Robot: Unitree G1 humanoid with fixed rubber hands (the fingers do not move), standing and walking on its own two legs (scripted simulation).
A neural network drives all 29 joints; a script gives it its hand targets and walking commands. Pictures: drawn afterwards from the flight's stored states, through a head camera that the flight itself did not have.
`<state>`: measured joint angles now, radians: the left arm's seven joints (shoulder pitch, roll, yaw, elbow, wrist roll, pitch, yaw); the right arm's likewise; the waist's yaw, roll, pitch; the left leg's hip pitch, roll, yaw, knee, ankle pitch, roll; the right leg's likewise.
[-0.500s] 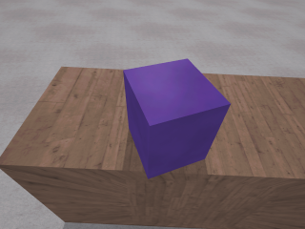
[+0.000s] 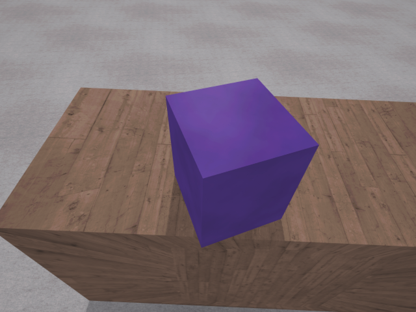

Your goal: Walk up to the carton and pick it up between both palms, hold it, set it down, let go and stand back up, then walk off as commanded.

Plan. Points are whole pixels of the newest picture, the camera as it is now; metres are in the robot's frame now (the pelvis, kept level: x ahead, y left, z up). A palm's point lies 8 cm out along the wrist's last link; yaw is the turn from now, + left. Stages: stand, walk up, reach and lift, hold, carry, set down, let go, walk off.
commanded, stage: walk up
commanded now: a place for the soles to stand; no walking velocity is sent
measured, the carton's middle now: (229, 163) +0.41 -0.02 +0.06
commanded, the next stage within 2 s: reach and lift in 0.44 s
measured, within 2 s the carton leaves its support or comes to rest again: neither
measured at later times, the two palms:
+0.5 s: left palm out of the picture +0.06 +0.30 -0.12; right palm out of the picture +0.07 -0.31 -0.10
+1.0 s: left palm (90, 299) +0.17 +0.23 -0.06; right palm out of the picture +0.16 -0.31 -0.07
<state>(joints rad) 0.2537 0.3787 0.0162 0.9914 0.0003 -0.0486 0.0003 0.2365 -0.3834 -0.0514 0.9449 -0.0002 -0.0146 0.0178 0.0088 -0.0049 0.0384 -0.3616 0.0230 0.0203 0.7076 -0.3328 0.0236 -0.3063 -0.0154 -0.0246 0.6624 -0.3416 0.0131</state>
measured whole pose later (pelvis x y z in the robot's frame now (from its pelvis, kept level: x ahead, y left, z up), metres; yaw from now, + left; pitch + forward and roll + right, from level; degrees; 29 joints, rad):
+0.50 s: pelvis +0.00 +0.00 +0.00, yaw +0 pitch -1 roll -1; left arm 0.22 0.38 0.02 0.83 0.00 0.18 0.01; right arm 0.16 -0.38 -0.09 1.03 -0.05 -0.08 0.05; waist 0.01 0.00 0.08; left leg -0.36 0.02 0.02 0.72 -0.34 0.01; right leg -0.31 -0.02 -0.02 0.69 -0.36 0.00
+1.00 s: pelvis +0.00 -0.02 +0.01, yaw +0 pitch +0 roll +0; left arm 0.17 0.29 0.02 0.35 0.00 0.37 0.03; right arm 0.08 -0.36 -0.11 0.86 -0.03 -0.17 0.14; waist 0.01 0.00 0.09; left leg -0.32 0.03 0.02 0.59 -0.27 -0.02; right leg -0.29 0.00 -0.02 0.60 -0.31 -0.01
